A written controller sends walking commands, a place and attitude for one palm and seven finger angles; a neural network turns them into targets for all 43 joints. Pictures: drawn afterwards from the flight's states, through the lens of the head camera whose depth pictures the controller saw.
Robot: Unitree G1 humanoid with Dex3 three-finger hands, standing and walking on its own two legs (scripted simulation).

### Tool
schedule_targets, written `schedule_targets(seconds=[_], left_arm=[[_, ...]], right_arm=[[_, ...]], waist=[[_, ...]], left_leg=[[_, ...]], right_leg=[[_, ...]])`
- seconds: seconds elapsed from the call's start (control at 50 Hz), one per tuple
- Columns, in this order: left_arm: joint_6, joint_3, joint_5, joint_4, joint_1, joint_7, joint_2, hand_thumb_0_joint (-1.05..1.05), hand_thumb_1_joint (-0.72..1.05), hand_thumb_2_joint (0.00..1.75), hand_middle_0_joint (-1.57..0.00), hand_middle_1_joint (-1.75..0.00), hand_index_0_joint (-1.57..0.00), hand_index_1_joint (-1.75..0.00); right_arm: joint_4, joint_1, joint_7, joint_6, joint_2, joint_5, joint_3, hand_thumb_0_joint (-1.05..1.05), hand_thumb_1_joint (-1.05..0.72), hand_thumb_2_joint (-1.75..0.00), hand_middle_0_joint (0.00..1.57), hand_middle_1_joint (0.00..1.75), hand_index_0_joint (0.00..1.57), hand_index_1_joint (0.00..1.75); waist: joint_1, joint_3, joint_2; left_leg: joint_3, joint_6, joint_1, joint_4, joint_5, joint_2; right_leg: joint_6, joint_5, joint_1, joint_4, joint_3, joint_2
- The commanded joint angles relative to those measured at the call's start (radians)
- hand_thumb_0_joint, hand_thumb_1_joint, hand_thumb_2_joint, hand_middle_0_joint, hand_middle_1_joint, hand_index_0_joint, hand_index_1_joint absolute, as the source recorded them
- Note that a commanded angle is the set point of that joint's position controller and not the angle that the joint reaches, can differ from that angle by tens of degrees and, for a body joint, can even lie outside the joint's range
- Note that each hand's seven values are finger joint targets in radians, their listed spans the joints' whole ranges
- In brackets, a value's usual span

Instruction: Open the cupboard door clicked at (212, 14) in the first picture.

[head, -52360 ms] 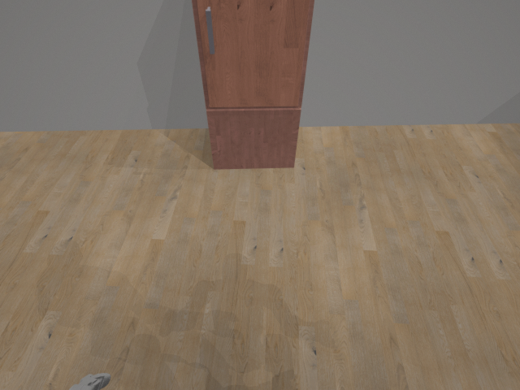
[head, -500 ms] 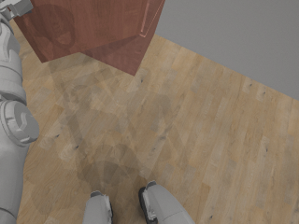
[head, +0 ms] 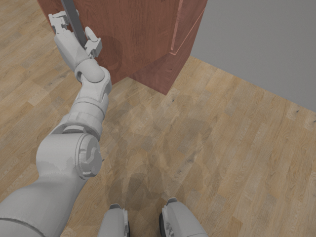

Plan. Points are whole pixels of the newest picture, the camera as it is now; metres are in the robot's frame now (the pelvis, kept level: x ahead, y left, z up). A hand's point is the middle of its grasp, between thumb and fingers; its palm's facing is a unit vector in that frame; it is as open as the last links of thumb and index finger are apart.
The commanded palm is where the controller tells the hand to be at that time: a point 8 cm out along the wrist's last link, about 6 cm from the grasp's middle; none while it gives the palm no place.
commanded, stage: pull the door open along its arc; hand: left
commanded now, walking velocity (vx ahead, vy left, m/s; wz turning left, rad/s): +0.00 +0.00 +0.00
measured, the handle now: (73, 22) +0.61 +0.13 +0.10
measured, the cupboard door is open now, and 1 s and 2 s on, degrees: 66 72 77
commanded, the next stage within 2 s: open thumb and fingers to let go in 0.26 s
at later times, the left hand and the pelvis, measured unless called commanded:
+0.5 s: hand (110, 45) +0.55 +0.05 +0.08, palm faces +0.57 -0.82 -0.06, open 5.8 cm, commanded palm +0.50 +0.07 +0.08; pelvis +0.00 -0.01 +0.00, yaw +2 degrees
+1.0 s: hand (106, 44) +0.55 +0.06 +0.08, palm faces +0.51 -0.86 -0.04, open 13.5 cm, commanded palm +0.51 +0.07 +0.08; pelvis +0.02 +0.01 +0.01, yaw +1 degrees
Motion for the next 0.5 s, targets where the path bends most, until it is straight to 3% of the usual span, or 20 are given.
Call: schedule_targets(seconds=[0.0, 0.02, 0.16, 0.22, 0.3, 0.34, 0.38, 0.44, 0.48], left_arm=[[-0.061, -0.106, -0.007, -0.200, -0.453, 0.001, -0.046, 0.00, 0.90, 0.90, -0.40, -1.35, -0.40, -1.35], [-0.064, -0.120, -0.012, -0.214, -0.449, 0.008, -0.076, 0.00, 0.90, 0.90, -0.40, -1.35, -0.40, -1.35], [-0.059, -0.201, 0.006, -0.214, -0.306, 0.070, -0.217, 0.00, 0.90, 0.90, -0.40, -1.35, -0.40, -1.35], [-0.071, -0.162, 0.039, -0.243, -0.422, 0.108, -0.150, 0.00, 0.90, 0.90, -0.40, -1.35, -0.40, -1.35], [-0.067, -0.100, 0.076, -0.181, -0.492, 0.151, -0.063, 0.00, 0.90, 0.90, -0.40, -1.35, -0.40, -1.35], [-0.070, -0.062, 0.092, -0.183, -0.563, 0.159, 0.030, 0.00, 0.90, 0.90, -0.40, -1.35, -0.40, -1.35], [-0.067, -0.055, 0.092, -0.160, -0.542, 0.158, 0.028, 0.00, 0.76, 0.84, -0.39, -1.34, -0.39, -1.34], [-0.068, -0.066, 0.109, -0.134, -0.537, 0.145, 0.033, 0.00, 0.55, 0.75, -0.38, -1.31, -0.38, -1.31], [-0.072, -0.071, 0.089, -0.160, -0.550, 0.124, 0.025, 0.00, 0.41, 0.69, -0.36, -1.30, -0.36, -1.30]], right_arm=[[-0.001, 0.215, -0.027, -0.021, -0.180, 0.006, -0.061, 0.00, -0.90, -0.90, 0.20, 0.30, 0.20, 0.30], [0.002, 0.209, -0.029, -0.025, -0.177, 0.005, -0.059, 0.00, -0.90, -0.90, 0.20, 0.30, 0.20, 0.30], [0.020, 0.157, -0.029, -0.042, -0.154, -0.006, -0.060, 0.00, -0.90, -0.90, 0.20, 0.30, 0.20, 0.30], [0.040, 0.152, -0.046, -0.040, -0.149, -0.017, -0.062, 0.00, -0.90, -0.90, 0.20, 0.30, 0.20, 0.30], [0.048, 0.131, -0.077, -0.035, -0.143, -0.024, -0.058, 0.00, -0.90, -0.90, 0.20, 0.30, 0.20, 0.30], [0.046, 0.129, -0.103, -0.031, -0.147, -0.023, -0.053, 0.00, -0.90, -0.90, 0.20, 0.30, 0.20, 0.30], [0.034, 0.128, -0.115, -0.027, -0.139, -0.027, -0.047, 0.00, -0.90, -0.90, 0.20, 0.30, 0.20, 0.30], [0.024, 0.138, -0.126, -0.024, -0.137, -0.031, -0.041, 0.00, -0.90, -0.90, 0.20, 0.30, 0.20, 0.30], [0.018, 0.156, -0.128, -0.020, -0.137, -0.028, -0.044, 0.00, -0.90, -0.90, 0.20, 0.30, 0.20, 0.30]], waist=[[-0.061, -0.562, 0.010], [-0.059, -0.553, 0.026], [-0.041, -0.445, -0.032], [-0.059, -0.437, -0.017], [-0.081, -0.418, -0.056], [-0.101, -0.447, -0.054], [-0.088, -0.489, -0.044], [-0.091, -0.549, -0.029], [-0.082, -0.610, -0.008]], left_leg=[[0.044, 0.032, 0.407, -0.099, 0.321, -0.029], [0.044, 0.031, 0.415, -0.105, 0.313, -0.030], [0.053, 0.028, 0.377, -0.118, 0.285, -0.036], [0.058, 0.031, 0.343, -0.104, 0.264, -0.041], [0.061, 0.038, 0.257, -0.092, 0.187, -0.051], [0.060, 0.044, 0.241, -0.087, 0.166, -0.046], [0.062, 0.044, 0.248, -0.090, 0.187, -0.050], [0.067, 0.045, 0.282, -0.081, 0.256, -0.045], [0.065, 0.039, 0.329, -0.083, 0.321, -0.040]], right_leg=[[0.032, 0.383, 0.320, -0.185, -0.004, 0.000], [0.030, 0.371, 0.310, -0.192, -0.006, -0.001], [0.022, 0.360, 0.308, -0.202, -0.014, -0.012], [0.026, 0.365, 0.301, -0.197, 0.006, -0.022], [0.036, 0.323, 0.308, -0.201, 0.032, -0.037], [0.043, 0.315, 0.309, -0.201, 0.050, -0.045], [0.042, 0.330, 0.333, -0.197, 0.046, -0.043], [0.046, 0.393, 0.348, -0.188, 0.041, -0.042], [0.044, 0.454, 0.378, -0.182, 0.037, -0.040]])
